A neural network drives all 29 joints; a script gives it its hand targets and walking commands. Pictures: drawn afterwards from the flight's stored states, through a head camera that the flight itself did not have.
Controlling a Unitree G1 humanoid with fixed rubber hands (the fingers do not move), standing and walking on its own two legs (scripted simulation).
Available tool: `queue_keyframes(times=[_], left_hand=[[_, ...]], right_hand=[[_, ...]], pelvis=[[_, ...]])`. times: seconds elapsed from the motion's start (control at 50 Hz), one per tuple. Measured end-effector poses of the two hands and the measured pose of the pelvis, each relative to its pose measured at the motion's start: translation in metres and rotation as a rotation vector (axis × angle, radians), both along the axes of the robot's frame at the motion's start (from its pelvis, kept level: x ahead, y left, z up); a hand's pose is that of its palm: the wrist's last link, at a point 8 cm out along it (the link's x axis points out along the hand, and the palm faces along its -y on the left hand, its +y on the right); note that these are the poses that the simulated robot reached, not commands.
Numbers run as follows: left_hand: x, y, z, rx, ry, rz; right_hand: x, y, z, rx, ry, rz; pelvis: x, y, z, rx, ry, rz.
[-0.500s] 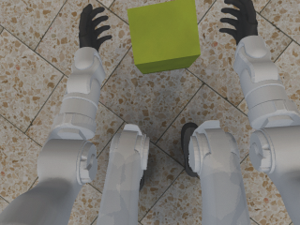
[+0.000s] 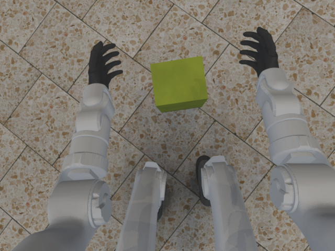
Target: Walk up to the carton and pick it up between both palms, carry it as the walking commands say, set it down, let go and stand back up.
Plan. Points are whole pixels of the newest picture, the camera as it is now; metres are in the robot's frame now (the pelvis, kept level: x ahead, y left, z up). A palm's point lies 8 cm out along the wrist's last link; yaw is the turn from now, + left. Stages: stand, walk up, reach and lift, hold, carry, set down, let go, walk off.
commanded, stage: set down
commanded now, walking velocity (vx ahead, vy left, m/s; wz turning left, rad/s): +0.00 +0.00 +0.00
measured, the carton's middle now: (179, 88) +0.53 -0.01 -0.44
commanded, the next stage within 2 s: let go in 0.56 s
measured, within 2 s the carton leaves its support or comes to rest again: neither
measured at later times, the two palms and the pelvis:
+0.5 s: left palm (64, 64) +0.47 +0.17 +0.02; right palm (303, 42) +0.48 -0.20 +0.01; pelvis +0.03 +0.00 +0.13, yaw -1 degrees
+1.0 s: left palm out of the picture +0.36 +0.22 +0.11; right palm out of the picture +0.35 -0.22 +0.10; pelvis +0.09 +0.01 +0.20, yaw -3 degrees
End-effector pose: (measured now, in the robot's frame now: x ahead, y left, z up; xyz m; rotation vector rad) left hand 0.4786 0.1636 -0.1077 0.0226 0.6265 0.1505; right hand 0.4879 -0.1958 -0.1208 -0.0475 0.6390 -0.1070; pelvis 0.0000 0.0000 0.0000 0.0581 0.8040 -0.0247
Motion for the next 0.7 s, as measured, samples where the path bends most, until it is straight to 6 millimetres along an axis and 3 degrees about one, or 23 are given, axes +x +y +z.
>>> queue_keyframes(times=[0.42,0.6,0.7], left_hand=[[-0.006,0.007,0.120,0.007,0.008,-0.017],[-0.009,0.004,0.128,0.037,0.042,-0.040],[-0.028,0.012,0.129,0.074,0.081,-0.085]], right_hand=[[-0.005,-0.002,0.122,-0.006,0.006,0.012],[-0.011,0.001,0.131,-0.030,0.044,0.018],[-0.035,-0.002,0.134,-0.077,0.074,0.021]], pelvis=[[0.026,0.000,0.114,-0.003,-0.059,-0.016],[0.038,0.002,0.135,-0.012,-0.064,-0.017],[0.047,0.002,0.145,-0.019,-0.079,-0.014]])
